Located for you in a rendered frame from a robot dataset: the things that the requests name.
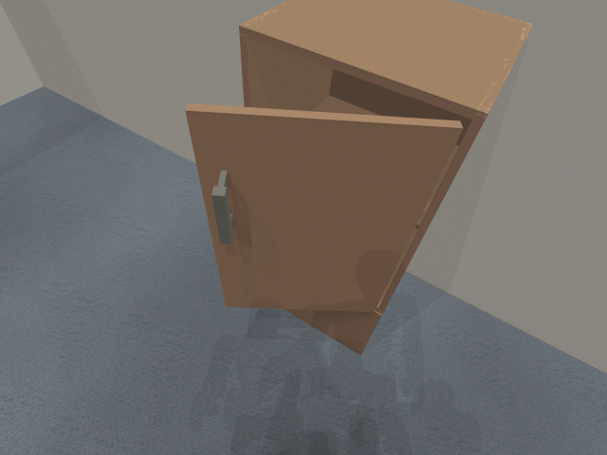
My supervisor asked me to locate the handle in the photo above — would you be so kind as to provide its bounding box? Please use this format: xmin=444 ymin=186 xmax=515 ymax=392
xmin=212 ymin=171 xmax=233 ymax=245

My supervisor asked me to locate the cupboard door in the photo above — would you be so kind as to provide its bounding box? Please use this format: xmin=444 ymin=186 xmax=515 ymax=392
xmin=185 ymin=103 xmax=463 ymax=312

